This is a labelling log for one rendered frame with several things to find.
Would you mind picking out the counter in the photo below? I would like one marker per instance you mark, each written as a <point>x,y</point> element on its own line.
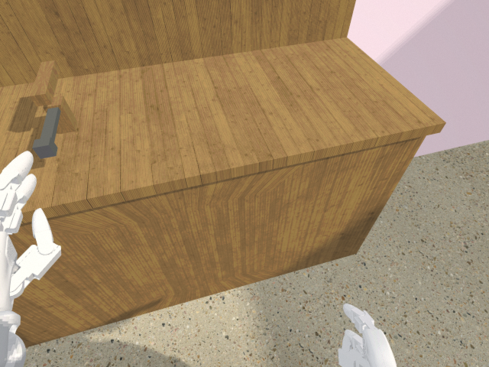
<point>203,145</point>

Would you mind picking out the left robot hand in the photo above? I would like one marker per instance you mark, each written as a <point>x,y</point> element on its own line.
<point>16,187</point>

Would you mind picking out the tap lever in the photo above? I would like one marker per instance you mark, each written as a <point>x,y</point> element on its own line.
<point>45,146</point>

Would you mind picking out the right robot hand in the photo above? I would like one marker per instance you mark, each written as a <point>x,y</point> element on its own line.
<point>372,350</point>

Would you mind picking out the left robot forearm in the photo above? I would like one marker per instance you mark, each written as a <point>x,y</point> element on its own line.
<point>12,348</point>

